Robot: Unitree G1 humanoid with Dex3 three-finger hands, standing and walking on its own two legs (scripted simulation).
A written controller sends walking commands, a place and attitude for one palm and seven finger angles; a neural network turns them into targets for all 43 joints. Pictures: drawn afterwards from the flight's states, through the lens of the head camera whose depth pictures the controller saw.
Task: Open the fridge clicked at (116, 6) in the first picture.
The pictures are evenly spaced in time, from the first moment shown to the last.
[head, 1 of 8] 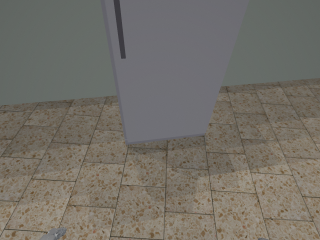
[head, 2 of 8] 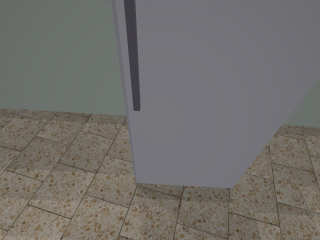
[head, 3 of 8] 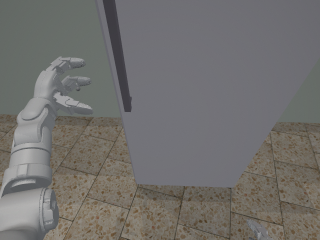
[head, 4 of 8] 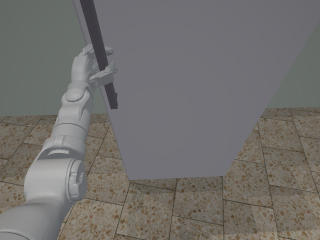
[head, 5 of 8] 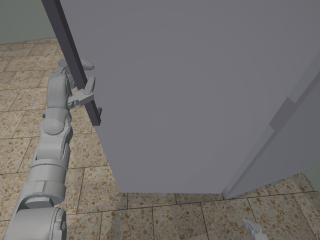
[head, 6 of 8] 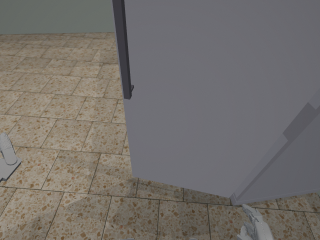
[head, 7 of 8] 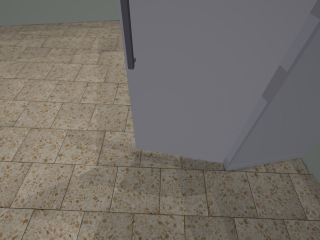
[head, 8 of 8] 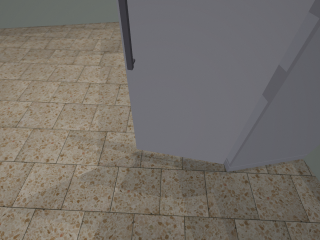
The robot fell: no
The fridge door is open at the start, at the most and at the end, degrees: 0 76 69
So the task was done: yes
